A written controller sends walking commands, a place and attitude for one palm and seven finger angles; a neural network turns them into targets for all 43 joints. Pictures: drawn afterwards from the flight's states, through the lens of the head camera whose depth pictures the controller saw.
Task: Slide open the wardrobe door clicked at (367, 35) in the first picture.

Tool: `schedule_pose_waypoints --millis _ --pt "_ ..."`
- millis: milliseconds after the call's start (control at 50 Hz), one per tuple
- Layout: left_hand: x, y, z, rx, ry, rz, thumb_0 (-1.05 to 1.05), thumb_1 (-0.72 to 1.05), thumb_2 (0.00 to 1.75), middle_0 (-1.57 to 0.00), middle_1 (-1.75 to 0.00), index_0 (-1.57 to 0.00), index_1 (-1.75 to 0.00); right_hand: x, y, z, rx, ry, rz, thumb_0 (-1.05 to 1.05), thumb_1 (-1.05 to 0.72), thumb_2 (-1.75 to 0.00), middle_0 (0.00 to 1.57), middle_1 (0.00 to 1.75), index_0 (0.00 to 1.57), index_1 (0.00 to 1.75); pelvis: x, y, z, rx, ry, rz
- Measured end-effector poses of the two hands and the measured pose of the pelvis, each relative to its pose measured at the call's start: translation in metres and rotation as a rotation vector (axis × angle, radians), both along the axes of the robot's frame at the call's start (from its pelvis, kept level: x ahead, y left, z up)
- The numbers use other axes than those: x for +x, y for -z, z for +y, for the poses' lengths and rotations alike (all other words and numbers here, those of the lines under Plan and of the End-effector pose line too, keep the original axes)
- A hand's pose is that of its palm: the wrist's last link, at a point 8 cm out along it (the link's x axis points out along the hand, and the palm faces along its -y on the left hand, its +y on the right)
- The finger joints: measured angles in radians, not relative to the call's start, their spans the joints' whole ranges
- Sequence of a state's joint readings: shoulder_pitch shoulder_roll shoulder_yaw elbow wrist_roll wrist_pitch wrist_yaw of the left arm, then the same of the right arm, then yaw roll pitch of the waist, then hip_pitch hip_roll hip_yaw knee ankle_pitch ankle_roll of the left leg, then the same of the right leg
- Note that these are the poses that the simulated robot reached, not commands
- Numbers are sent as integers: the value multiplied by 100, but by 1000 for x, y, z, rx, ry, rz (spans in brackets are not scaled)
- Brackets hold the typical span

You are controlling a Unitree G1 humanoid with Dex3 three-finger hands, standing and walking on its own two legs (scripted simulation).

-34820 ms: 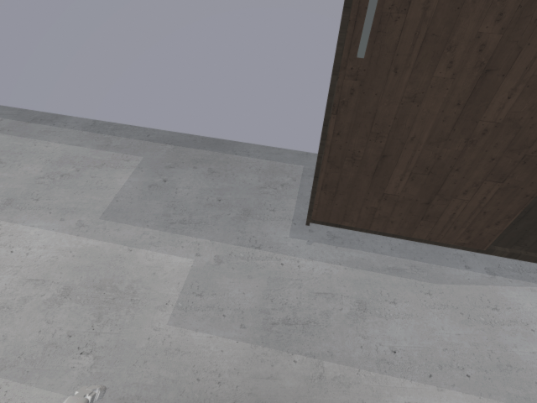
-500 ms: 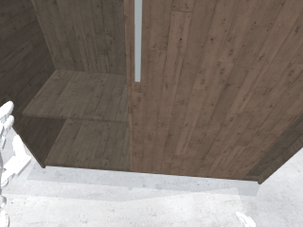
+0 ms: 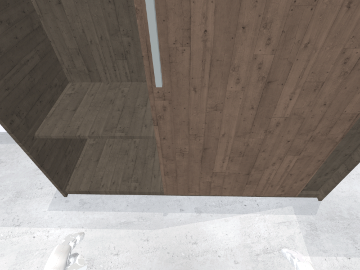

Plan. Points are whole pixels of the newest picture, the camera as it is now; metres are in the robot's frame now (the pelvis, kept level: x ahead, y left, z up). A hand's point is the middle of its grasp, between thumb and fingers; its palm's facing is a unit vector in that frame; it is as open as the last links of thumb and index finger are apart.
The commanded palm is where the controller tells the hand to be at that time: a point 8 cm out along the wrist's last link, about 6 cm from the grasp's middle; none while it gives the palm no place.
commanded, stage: let the arm hang, fingers relaxed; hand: left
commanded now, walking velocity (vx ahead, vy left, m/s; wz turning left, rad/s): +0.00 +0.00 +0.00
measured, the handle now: (154, 29) +0.63 +0.10 +0.25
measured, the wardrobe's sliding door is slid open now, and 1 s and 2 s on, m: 0.61 0.61 0.61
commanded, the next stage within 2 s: look to check the result in 0.90 s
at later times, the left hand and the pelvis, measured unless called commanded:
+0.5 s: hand out of the picture +0.01 +0.20 -0.16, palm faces +0.01 -0.97 -0.25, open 7.4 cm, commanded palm none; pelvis +0.00 +0.00 +0.02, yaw +0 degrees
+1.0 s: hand out of the picture +0.08 +0.19 -0.15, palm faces -0.02 -0.97 -0.23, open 7.4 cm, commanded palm none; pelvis +0.03 -0.01 +0.02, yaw -1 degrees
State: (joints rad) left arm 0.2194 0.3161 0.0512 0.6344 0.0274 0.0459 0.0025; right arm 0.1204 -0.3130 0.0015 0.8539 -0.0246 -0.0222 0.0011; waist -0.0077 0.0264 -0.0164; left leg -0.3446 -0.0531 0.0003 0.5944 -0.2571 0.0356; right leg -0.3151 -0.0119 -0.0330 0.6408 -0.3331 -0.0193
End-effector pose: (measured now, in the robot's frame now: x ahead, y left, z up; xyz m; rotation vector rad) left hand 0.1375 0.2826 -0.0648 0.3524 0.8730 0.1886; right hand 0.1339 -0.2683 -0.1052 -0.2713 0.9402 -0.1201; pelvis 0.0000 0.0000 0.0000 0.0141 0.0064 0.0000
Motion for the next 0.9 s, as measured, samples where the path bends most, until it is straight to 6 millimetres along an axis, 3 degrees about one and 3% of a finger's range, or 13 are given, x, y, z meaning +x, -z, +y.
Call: schedule_pose_waypoints --millis 60,120,200,300,400,560,720,900 --pt "-58 49 -36 -121 -20 250 1 90 90 -19 -29 -19 -30 -31 1 -12 -33 41 112 1 -91 -90 20 30 20 30 -2 -3 -5 -9 -6 -10" --pt "-108 75 -66 -217 -46 432 2 91 90 -20 -30 -20 -30 -68 2 -18 -63 83 244 0 -91 -90 20 30 20 30 -3 -5 -8 -20 -7 -17" --pt "-153 84 -78 -268 -107 576 2 93 90 -20 -30 -20 -30 -117 2 -15 -77 120 413 0 -91 -90 20 30 20 30 -2 -10 -10 -29 -8 -13" --pt "-174 77 -69 -250 -165 631 2 92 90 -20 -30 -20 -30 -152 7 2 -42 143 540 0 -91 -90 20 30 20 30 0 -14 -9 -34 -13 -5" --pt "-164 69 -50 -189 -177 612 1 91 90 -20 -30 -20 -30 -156 16 23 20 150 549 0 -91 -90 20 30 20 30 2 -15 -7 -32 -10 -5" --pt "-113 58 -29 -121 -150 484 1 91 90 -20 -30 -20 -30 -122 27 44 92 129 458 0 -91 -90 20 30 20 30 7 -16 -3 -23 -4 -5" --pt "-68 53 -35 -128 -104 384 0 90 90 -19 -30 -20 -30 -88 23 31 68 122 378 1 -92 -90 20 30 20 30 15 -17 -2 -15 4 -9" --pt "-54 56 -46 -155 -84 384 0 90 90 -20 -30 -20 -30 -67 15 15 29 122 351 0 -91 -90 20 30 20 30 25 -19 -5 -13 11 -7"
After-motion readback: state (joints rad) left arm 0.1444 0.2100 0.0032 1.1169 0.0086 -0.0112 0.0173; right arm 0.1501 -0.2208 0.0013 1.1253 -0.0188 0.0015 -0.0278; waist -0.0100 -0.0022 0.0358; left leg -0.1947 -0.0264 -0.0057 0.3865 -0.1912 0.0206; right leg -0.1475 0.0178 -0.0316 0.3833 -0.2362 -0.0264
